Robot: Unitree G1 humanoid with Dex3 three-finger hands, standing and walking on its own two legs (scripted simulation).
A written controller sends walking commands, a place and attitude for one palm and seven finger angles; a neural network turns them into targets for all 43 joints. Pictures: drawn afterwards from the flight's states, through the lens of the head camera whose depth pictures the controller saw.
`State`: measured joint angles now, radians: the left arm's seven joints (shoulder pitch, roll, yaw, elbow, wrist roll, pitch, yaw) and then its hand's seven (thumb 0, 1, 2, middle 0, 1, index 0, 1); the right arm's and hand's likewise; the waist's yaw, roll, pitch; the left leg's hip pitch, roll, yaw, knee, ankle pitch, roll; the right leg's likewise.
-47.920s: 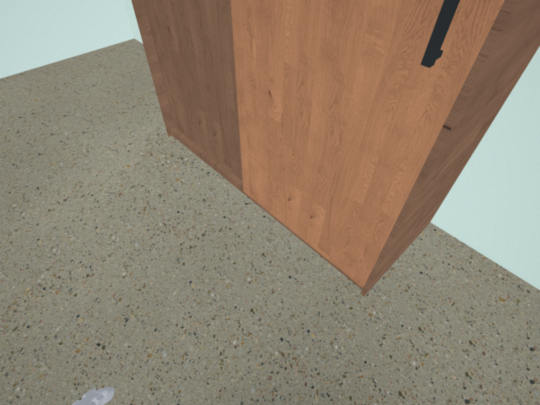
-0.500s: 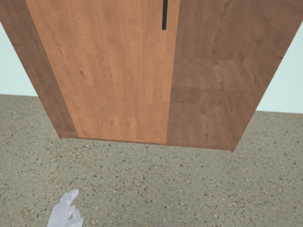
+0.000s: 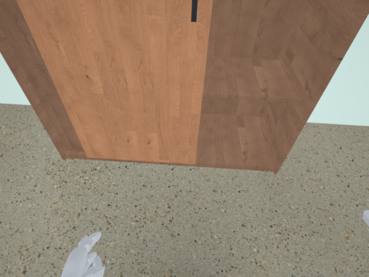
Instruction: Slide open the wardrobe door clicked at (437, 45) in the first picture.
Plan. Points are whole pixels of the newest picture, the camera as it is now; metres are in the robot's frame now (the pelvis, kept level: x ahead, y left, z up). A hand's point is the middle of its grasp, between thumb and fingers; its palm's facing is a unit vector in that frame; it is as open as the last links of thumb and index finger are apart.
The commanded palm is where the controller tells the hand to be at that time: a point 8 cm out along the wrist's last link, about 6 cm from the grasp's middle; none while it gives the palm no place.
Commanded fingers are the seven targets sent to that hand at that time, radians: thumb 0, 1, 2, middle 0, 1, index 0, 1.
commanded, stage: let the arm hang, fingers relaxed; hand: right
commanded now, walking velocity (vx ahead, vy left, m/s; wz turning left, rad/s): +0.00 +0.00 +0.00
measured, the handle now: out of the picture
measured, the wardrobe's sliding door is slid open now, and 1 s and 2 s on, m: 0.53 0.53 0.53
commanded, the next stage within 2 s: look to check the result in 1.08 s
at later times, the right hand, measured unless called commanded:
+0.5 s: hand out of the picture +0.05 -0.21 -0.15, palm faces -0.04 +0.96 -0.26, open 7.2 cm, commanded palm none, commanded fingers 0.00 -0.90 -0.90 0.20 0.30 0.20 0.30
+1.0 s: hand out of the picture +0.08 -0.20 -0.16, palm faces -0.05 +0.98 -0.21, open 7.4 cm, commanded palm none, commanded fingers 0.00 -0.90 -0.90 0.20 0.30 0.20 0.30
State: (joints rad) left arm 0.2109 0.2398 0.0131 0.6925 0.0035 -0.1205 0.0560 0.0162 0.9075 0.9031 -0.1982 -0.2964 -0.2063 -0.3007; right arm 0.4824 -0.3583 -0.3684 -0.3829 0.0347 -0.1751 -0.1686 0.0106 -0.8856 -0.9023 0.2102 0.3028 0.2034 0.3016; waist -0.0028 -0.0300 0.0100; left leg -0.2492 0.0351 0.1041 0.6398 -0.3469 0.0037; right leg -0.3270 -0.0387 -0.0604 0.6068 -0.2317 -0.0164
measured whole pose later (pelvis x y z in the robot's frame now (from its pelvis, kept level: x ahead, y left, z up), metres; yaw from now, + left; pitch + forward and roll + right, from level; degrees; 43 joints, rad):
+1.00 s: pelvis +0.03 -0.02 +0.02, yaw +0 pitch -1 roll +0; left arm 0.17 0.18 0.00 1.13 0.02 0.01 0.01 0.01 0.91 0.90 -0.19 -0.30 -0.20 -0.30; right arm 0.17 -0.18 0.02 1.12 -0.02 0.01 -0.03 0.00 -0.91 -0.90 0.20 0.30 0.20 0.30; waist 0.02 0.01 0.05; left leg -0.12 0.04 -0.05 0.39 -0.26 -0.05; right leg -0.20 0.02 -0.09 0.40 -0.19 -0.04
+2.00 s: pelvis +0.04 -0.02 +0.02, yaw +0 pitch -1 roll +0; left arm 0.19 0.17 0.00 1.16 0.02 0.01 0.02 0.01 0.91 0.90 -0.19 -0.30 -0.20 -0.30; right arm 0.20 -0.18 0.01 1.15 -0.02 0.00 -0.03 0.00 -0.90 -0.90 0.20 0.30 0.20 0.30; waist 0.02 0.01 0.07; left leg -0.09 0.05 -0.04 0.36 -0.26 -0.05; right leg -0.17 0.02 -0.08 0.38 -0.20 -0.04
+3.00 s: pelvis +0.04 -0.02 +0.02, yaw +0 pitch -1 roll +0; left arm 0.19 0.17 0.00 1.16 0.02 0.01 0.02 0.01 0.91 0.90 -0.19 -0.30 -0.20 -0.30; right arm 0.20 -0.18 0.01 1.15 -0.02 0.00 -0.03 0.00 -0.90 -0.90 0.20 0.30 0.20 0.30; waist 0.01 0.01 0.07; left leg -0.09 0.04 -0.03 0.36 -0.25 -0.04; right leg -0.18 0.01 -0.07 0.38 -0.19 -0.04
